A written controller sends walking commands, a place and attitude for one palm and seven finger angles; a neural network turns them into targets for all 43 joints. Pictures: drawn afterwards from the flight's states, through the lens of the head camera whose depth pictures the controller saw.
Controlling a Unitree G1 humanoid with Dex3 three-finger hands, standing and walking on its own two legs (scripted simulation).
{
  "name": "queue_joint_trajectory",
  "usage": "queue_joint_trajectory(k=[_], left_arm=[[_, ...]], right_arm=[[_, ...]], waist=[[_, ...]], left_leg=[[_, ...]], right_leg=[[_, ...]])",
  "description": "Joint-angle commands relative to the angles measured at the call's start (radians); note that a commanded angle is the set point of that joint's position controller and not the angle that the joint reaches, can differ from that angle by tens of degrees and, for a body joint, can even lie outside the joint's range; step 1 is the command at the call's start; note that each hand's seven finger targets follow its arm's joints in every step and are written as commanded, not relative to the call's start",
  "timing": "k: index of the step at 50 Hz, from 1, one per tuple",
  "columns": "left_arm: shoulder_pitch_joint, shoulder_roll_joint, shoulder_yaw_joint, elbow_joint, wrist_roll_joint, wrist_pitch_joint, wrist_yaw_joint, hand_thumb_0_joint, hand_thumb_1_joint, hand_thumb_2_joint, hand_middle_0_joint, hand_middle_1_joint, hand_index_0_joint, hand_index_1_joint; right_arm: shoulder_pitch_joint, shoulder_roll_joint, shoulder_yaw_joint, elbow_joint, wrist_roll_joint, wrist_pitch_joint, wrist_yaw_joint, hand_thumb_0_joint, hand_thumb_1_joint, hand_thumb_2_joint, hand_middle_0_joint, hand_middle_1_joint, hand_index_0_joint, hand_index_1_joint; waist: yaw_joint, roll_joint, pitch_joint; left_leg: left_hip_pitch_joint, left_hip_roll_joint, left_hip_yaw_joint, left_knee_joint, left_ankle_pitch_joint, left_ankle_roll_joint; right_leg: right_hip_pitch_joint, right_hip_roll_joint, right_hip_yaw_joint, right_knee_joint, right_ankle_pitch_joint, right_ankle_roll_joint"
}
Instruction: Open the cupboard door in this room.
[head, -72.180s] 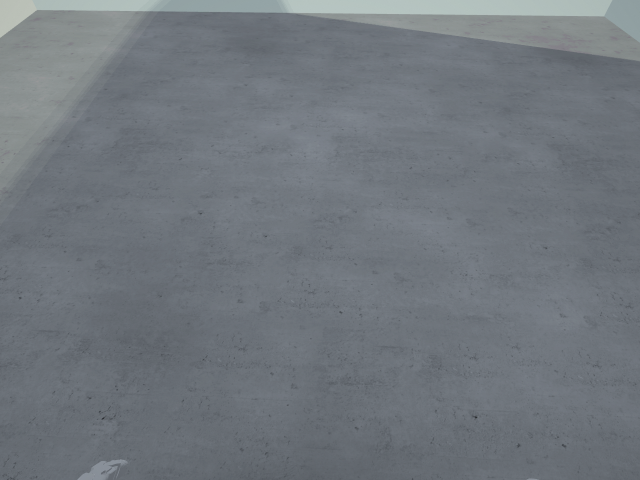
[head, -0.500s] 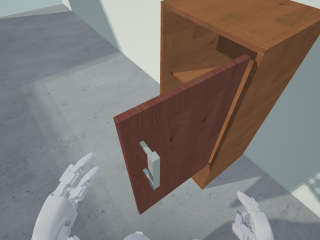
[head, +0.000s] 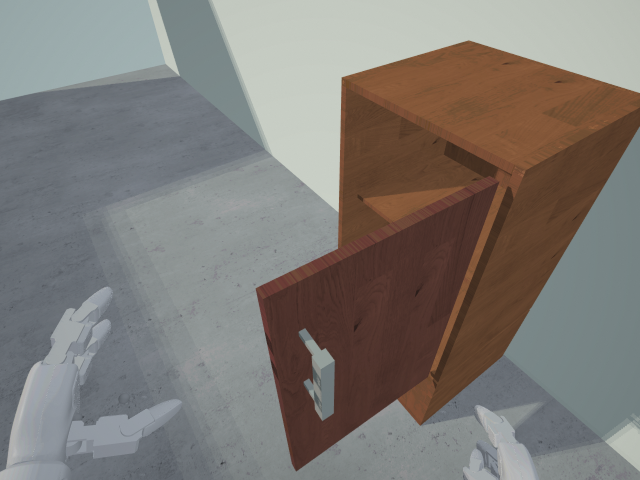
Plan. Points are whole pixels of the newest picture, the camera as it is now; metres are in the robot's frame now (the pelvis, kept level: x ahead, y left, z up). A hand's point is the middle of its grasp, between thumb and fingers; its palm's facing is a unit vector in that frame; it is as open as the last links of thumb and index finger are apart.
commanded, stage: draw the hand back to the body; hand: left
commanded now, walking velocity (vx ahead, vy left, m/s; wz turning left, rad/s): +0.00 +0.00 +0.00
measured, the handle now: (315, 375) +0.27 +0.04 -0.02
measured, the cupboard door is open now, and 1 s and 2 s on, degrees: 88 88 88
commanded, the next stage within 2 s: step back with the hand held close in 0.70 s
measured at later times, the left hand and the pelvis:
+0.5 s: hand (74, 325) +0.20 +0.25 +0.18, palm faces +0.44 -0.81 -0.39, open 7.8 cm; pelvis +0.01 -0.01 +0.02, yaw -1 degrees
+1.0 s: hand (80, 320) +0.21 +0.25 +0.18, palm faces +0.40 -0.80 -0.45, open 7.4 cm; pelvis +0.00 -0.01 +0.03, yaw -2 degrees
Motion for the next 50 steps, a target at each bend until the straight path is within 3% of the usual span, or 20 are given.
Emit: queue_joint_trajectory(k=[1, 2, 6, 8, 16, 19, 22, 26, 27, 32, 36, 40, 41, 42, 43, 44, 47, 50], left_arm=[[-0.087, 0.166, 0.16, -0.197, -0.001, -0.077, 0.019, 0.0, 0.375, 0.675, -0.181, -0.3, -0.181, -0.3], [-0.089, 0.15, 0.156, -0.196, -0.004, -0.078, 0.016, 0.0, 0.41, 0.69, -0.182, -0.3, -0.182, -0.3], [-0.133, 0.189, 0.223, -0.187, -0.011, -0.093, 0.012, 0.0, 0.55, 0.75, -0.187, -0.3, -0.187, -0.3], [-0.166, 0.184, 0.232, -0.199, -0.015, -0.1, 0.009, 0.0, 0.62, 0.78, -0.19, -0.3, -0.19, -0.3], [-0.267, 0.255, 0.35, -0.181, -0.027, -0.123, 0.011, 0.0, 0.9, 0.9, -0.2, -0.3, -0.2, -0.3], [-0.214, 0.166, 0.278, -0.106, -0.031, -0.115, -0.007, 0.0, 0.9, 0.9, -0.2, -0.3, -0.2, -0.3], [-0.219, 0.183, 0.287, -0.113, -0.03, -0.118, -0.011, 0.0, 0.9, 0.9, -0.2, -0.3, -0.2, -0.3], [-0.257, 0.242, 0.328, -0.165, -0.026, -0.129, -0.004, 0.0, 0.9, 0.9, -0.2, -0.3, -0.2, -0.3], [-0.266, 0.232, 0.322, -0.176, -0.025, -0.133, -0.003, 0.0, 0.9, 0.9, -0.2, -0.3, -0.2, -0.3], [-0.263, 0.224, 0.317, -0.164, -0.026, -0.134, -0.001, 0.0, 0.9, 0.9, -0.2, -0.3, -0.2, -0.3], [-0.243, 0.213, 0.313, -0.123, -0.029, -0.133, -0.004, 0.0, 0.9, 0.9, -0.2, -0.3, -0.2, -0.3], [-0.243, 0.2, 0.302, -0.121, -0.029, -0.137, -0.007, 0.0, 0.9, 0.9, -0.2, -0.3, -0.2, -0.3], [-0.295, 0.233, 0.324, -0.109, -0.029, -0.135, -0.003, 0.0, 0.9, 0.9, -0.2, -0.3, -0.2, -0.3], [-0.391, 0.342, 0.434, -0.145, -0.017, -0.179, 0.003, 0.0, 0.9, 0.9, -0.2, -0.3, -0.2, -0.3], [-0.296, 0.269, 0.384, -0.053, -0.018, -0.187, -0.006, 0.0, 0.9, 0.9, -0.2, -0.3, -0.2, -0.3], [-0.259, 0.233, 0.348, -0.041, -0.015, -0.193, -0.01, 0.0, 0.9, 0.9, -0.2, -0.3, -0.2, -0.3], [-0.226, 0.236, 0.338, -0.093, -0.008, -0.214, -0.006, 0.0, 0.9, 0.9, -0.2, -0.3, -0.2, -0.3], [-0.159, 0.257, 0.366, -0.115, -0.011, -0.218, 0.004, 0.0, 0.9, 0.9, -0.2, -0.3, -0.2, -0.3]], right_arm=[[-0.148, -0.107, -0.056, -0.135, -0.005, -0.086, 0.003, 0.0, -0.9, -0.9, 0.2, 0.3, 0.2, 0.3], [-0.152, -0.104, -0.056, -0.129, -0.007, -0.089, 0.005, 0.0, -0.9, -0.9, 0.2, 0.3, 0.2, 0.3], [-0.174, -0.108, -0.062, -0.101, -0.008, -0.098, 0.014, 0.0, -0.9, -0.9, 0.2, 0.3, 0.2, 0.3], [-0.175, -0.108, -0.063, -0.091, -0.01, -0.101, 0.018, 0.0, -0.9, -0.9, 0.2, 0.3, 0.2, 0.3], [-0.198, -0.116, -0.074, -0.043, -0.014, -0.108, 0.033, 0.0, -0.9, -0.9, 0.2, 0.3, 0.2, 0.3], [-0.197, -0.118, -0.081, -0.037, -0.013, -0.095, 0.045, 0.0, -0.9, -0.9, 0.2, 0.3, 0.2, 0.3], [-0.206, -0.124, -0.087, -0.04, -0.017, -0.086, 0.046, 0.0, -0.9, -0.9, 0.2, 0.3, 0.2, 0.3], [-0.221, -0.121, -0.087, -0.036, -0.016, -0.089, 0.04, 0.0, -0.9, -0.9, 0.2, 0.3, 0.2, 0.3], [-0.221, -0.115, -0.084, -0.034, -0.017, -0.092, 0.038, 0.0, -0.9, -0.9, 0.2, 0.3, 0.2, 0.3], [-0.22, -0.113, -0.083, -0.021, -0.017, -0.104, 0.035, 0.0, -0.9, -0.9, 0.2, 0.3, 0.2, 0.3], [-0.224, -0.116, -0.09, -0.015, -0.017, -0.102, 0.036, 0.0, -0.9, -0.9, 0.2, 0.3, 0.2, 0.3], [-0.222, -0.112, -0.09, -0.011, -0.018, -0.098, 0.039, 0.0, -0.9, -0.9, 0.2, 0.3, 0.2, 0.3], [-0.223, -0.12, -0.091, -0.005, -0.018, -0.096, 0.036, 0.0, -0.9, -0.9, 0.2, 0.3, 0.2, 0.3], [-0.22, -0.138, -0.098, -0.028, -0.013, -0.079, 0.037, 0.0, -0.9, -0.9, 0.2, 0.3, 0.2, 0.3], [-0.216, -0.126, -0.099, -0.006, -0.018, -0.063, 0.036, 0.0, -0.9, -0.9, 0.2, 0.3, 0.2, 0.3], [-0.216, -0.128, -0.102, -0.01, -0.02, -0.05, 0.042, 0.0, -0.9, -0.9, 0.2, 0.3, 0.2, 0.3], [-0.225, -0.135, -0.109, -0.027, -0.022, -0.028, 0.042, 0.0, -0.9, -0.9, 0.2, 0.3, 0.2, 0.3], [-0.223, -0.134, -0.118, -0.047, -0.02, -0.002, 0.041, 0.0, -0.9, -0.9, 0.2, 0.3, 0.2, 0.3]], waist=[[0.003, -0.023, 0.027], [-0.001, -0.013, 0.027], [0.01, -0.037, 0.03], [0.007, 0.001, 0.038], [0.018, 0.026, 0.03], [0.008, -0.016, 0.066], [0.013, -0.049, 0.043], [0.019, -0.016, 0.026], [0.017, 0.011, 0.018], [0.014, 0.015, 0.045], [0.016, -0.025, 0.071], [0.012, -0.02, 0.062], [0.011, -0.037, 0.062], [-0.034, -0.057, 0.121], [-0.041, -0.082, 0.105], [-0.043, -0.086, 0.092], [-0.041, -0.013, 0.027], [-0.038, -0.048, -0.033]], left_leg=[[0.1, 0.049, -0.058, -0.213, 0.257, -0.023], [0.121, 0.049, -0.049, -0.223, 0.272, -0.023], [0.156, 0.05, -0.042, -0.261, 0.313, -0.024], [0.183, 0.051, -0.036, -0.277, 0.345, -0.026], [0.237, 0.05, -0.022, -0.322, 0.402, -0.029], [0.251, 0.052, -0.015, -0.335, 0.404, -0.026], [0.259, 0.05, -0.01, -0.345, 0.393, -0.019], [0.269, 0.04, -0.002, -0.346, 0.366, -0.015], [0.276, 0.038, -0.002, -0.348, 0.364, -0.016], [0.285, 0.038, -0.002, -0.353, 0.367, -0.019], [0.284, 0.039, 0.005, -0.358, 0.355, -0.016], [0.298, 0.037, 0.009, -0.36, 0.364, -0.013], [0.293, 0.035, 0.008, -0.36, 0.358, -0.013], [0.24, 0.047, -0.013, -0.327, 0.283, 0.004], [0.257, 0.041, -0.016, -0.307, 0.277, 0.005], [0.26, 0.04, -0.012, -0.305, 0.285, 0.0], [0.268, 0.055, -0.012, -0.341, 0.379, -0.005], [0.256, 0.07, -0.016, -0.352, 0.485, -0.006]], right_leg=[[0.053, -0.009, 0.002, -0.162, 0.206, -0.032], [0.062, -0.011, 0.002, -0.17, 0.223, -0.03], [0.118, -0.008, 0.006, -0.21, 0.261, -0.03], [0.128, -0.011, 0.008, -0.221, 0.282, -0.028], [0.194, -0.008, 0.016, -0.272, 0.34, -0.031], [0.181, -0.008, 0.011, -0.288, 0.336, -0.022], [0.206, -0.009, 0.014, -0.296, 0.349, -0.021], [0.226, -0.009, 0.026, -0.315, 0.346, -0.024], [0.226, -0.012, 0.026, -0.313, 0.343, -0.024], [0.218, -0.009, 0.028, -0.328, 0.343, -0.024], [0.214, -0.005, 0.028, -0.345, 0.335, -0.022], [0.213, -0.008, 0.03, -0.345, 0.345, -0.018], [0.22, -0.008, 0.033, -0.353, 0.344, -0.02], [0.127, -0.056, 0.157, -0.413, 0.398, -0.022], [0.123, -0.079, 0.164, -0.42, 0.423, -0.025], [0.122, -0.083, 0.164, -0.421, 0.432, -0.023], [0.168, -0.072, 0.126, -0.369, 0.495, -0.019], [0.216, -0.054, 0.095, -0.32, 0.567, -0.008]])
